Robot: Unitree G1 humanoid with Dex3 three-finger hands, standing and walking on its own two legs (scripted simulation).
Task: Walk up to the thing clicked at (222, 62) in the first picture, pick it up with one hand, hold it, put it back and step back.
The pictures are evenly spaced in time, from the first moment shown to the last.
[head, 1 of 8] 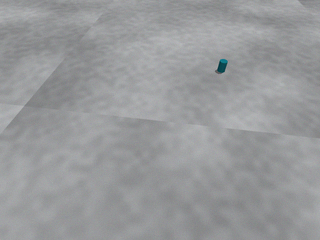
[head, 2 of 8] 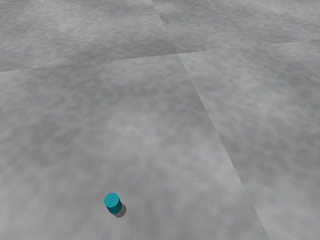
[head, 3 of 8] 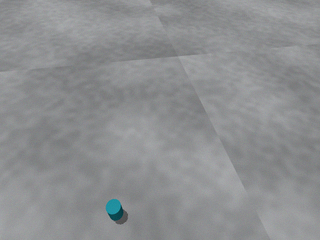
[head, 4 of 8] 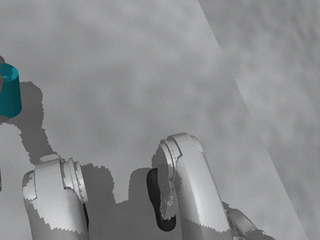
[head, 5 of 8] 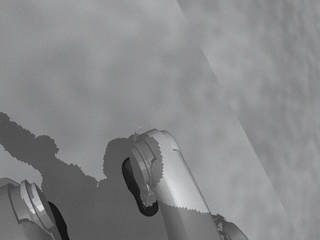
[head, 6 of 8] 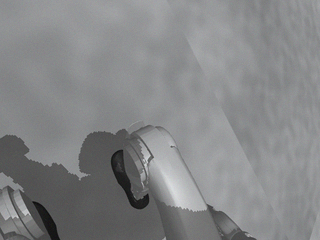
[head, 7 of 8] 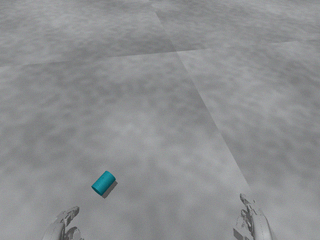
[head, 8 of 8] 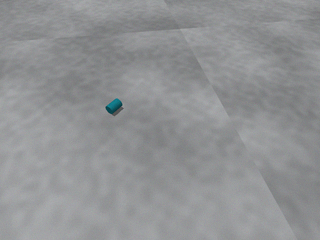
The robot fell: no
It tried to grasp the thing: yes
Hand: left
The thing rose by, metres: 0.01
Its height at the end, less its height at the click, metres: -0.02
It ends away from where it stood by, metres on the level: 0.27
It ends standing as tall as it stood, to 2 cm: no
